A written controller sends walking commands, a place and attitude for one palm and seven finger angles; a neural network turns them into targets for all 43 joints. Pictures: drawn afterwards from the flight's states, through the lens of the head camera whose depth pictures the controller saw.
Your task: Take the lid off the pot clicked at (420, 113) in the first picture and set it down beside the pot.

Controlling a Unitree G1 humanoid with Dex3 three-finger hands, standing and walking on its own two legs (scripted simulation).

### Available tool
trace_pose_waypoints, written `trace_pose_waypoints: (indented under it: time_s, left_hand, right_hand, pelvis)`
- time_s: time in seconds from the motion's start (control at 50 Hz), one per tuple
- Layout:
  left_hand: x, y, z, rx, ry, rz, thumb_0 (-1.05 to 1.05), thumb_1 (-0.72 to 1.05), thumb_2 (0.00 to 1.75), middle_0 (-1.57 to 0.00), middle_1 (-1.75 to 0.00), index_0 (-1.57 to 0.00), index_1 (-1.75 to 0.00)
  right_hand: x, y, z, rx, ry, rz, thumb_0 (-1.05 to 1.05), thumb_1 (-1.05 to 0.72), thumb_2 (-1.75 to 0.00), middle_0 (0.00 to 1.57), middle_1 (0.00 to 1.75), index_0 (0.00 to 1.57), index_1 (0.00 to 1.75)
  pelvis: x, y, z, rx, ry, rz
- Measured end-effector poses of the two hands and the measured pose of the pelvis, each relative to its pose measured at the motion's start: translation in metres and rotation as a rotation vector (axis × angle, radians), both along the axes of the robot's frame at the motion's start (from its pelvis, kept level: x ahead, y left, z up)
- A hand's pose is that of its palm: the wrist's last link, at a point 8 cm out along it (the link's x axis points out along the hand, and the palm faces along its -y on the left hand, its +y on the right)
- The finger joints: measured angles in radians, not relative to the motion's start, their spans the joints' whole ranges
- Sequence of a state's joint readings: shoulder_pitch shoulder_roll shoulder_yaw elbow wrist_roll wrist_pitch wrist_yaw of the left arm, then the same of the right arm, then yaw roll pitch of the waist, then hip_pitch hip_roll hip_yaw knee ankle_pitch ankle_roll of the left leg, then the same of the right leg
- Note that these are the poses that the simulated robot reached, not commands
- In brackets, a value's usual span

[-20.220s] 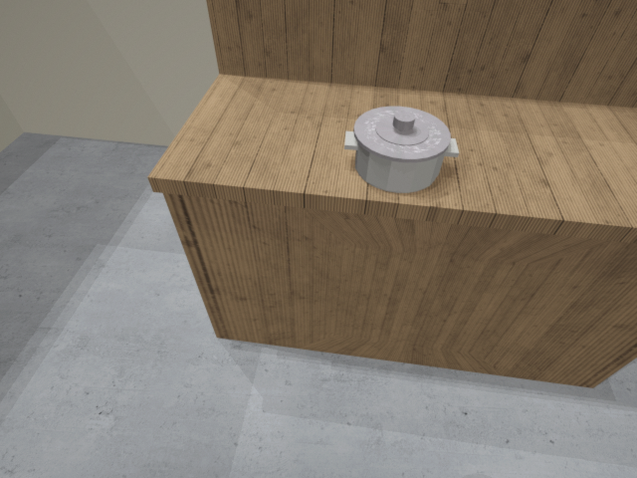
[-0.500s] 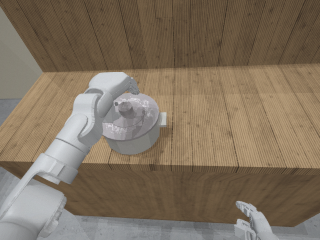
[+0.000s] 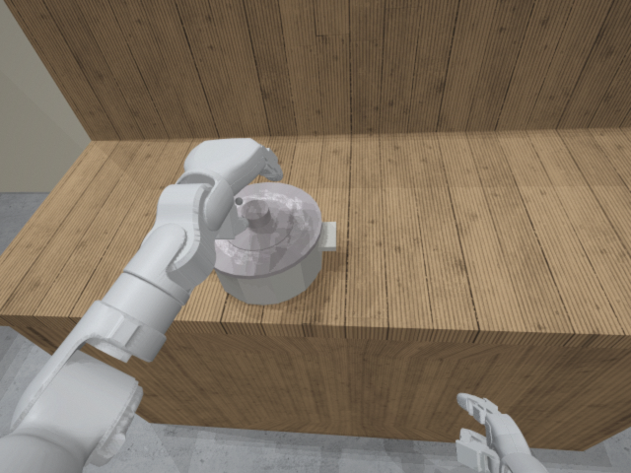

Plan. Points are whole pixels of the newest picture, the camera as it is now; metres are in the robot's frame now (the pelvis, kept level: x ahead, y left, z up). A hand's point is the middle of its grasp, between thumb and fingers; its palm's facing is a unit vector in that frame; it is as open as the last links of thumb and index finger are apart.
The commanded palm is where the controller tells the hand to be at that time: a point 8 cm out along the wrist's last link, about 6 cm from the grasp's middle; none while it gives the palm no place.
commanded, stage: lower the open fingers around the knob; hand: left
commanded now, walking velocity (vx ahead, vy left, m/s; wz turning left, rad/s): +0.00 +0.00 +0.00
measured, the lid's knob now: (256, 213) +0.45 +0.12 +0.08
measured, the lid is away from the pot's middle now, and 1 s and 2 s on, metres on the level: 0.00 0.00 0.00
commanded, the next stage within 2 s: close the fingers and squeeze the knob in 1.16 s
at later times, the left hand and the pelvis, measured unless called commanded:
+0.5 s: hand (240, 211) +0.41 +0.12 +0.12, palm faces -0.25 -0.08 -0.96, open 10.1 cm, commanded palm +0.39 +0.12 +0.18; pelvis +0.00 -0.01 +0.00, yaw +0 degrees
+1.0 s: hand (250, 223) +0.41 +0.12 +0.10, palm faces -0.29 -0.06 -0.95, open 10.2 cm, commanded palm +0.40 +0.12 +0.16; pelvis +0.00 -0.01 +0.00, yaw +0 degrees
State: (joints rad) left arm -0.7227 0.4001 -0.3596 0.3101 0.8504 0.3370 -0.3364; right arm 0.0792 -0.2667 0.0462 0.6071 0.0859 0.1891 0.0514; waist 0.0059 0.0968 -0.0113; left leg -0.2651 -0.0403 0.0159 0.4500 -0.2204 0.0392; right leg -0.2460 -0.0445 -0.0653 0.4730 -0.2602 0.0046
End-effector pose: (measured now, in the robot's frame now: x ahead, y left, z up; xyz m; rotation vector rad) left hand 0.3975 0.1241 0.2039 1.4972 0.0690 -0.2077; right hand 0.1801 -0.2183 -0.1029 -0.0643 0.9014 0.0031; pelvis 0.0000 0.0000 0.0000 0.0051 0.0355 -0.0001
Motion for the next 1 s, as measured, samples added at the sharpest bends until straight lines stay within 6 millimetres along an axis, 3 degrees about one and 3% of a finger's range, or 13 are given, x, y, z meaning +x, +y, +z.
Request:
trace_pose_waypoints:
  time_s: [0.08,0.18,0.34,0.52,0.64,0.8,1.0]
  left_hand:
    - [-0.002,-0.005,-0.002,0.018,0.007,-0.022,0.00,-0.31,1.46,-0.85,-0.08,-0.85,-0.08]
    - [0.006,0.003,0.003,-0.004,0.004,0.029,0.00,-0.31,1.46,-0.85,-0.08,-0.85,-0.08]
    - [0.001,-0.004,-0.021,0.001,0.081,0.008,0.00,-0.31,1.46,-0.85,-0.08,-0.85,-0.08]
    - [0.008,0.005,-0.025,-0.008,0.086,0.058,0.00,-0.31,1.46,-0.85,-0.08,-0.85,-0.08]
    - [0.000,-0.002,-0.035,0.012,0.100,0.012,0.00,-0.31,1.46,-0.83,-0.07,-0.85,-0.08]
    - [0.004,-0.003,-0.048,0.003,0.128,0.031,0.00,-0.31,1.46,-0.84,-0.07,-0.84,-0.08]
    - [0.012,-0.004,-0.047,0.007,0.119,0.028,0.00,-0.31,1.46,-0.85,-0.08,-0.84,-0.08]
  right_hand:
    - [0.003,0.001,0.000,-0.009,-0.003,0.001,0.01,-0.91,-0.90,0.20,0.30,0.20,0.30]
    - [0.002,-0.001,0.001,-0.016,-0.006,-0.001,0.01,-0.91,-0.90,0.20,0.30,0.20,0.30]
    - [-0.003,-0.010,-0.001,-0.024,0.007,-0.015,0.01,-0.91,-0.90,0.20,0.30,0.20,0.30]
    - [-0.013,-0.019,-0.002,-0.038,0.021,-0.037,0.01,-0.91,-0.90,0.19,0.30,0.20,0.30]
    - [-0.015,-0.020,-0.004,-0.039,0.031,-0.037,0.01,-0.91,-0.90,0.19,0.30,0.20,0.30]
    - [-0.019,-0.017,-0.005,-0.037,0.048,-0.041,0.01,-0.91,-0.90,0.19,0.30,0.20,0.30]
    - [-0.029,-0.018,-0.010,-0.040,0.077,-0.063,0.01,-0.91,-0.90,0.20,0.30,0.20,0.30]
  pelvis:
    - [-0.001,-0.001,0.000,0.000,-0.008,0.000]
    - [-0.002,-0.003,0.000,0.002,-0.003,0.002]
    - [0.000,-0.005,0.000,0.001,-0.004,0.002]
    - [0.000,-0.008,0.000,0.001,-0.001,-0.002]
    - [0.000,-0.007,0.000,-0.001,-0.006,0.001]
    - [-0.002,-0.008,0.000,-0.001,0.005,0.003]
    - [0.000,-0.005,-0.001,-0.002,0.011,-0.001]
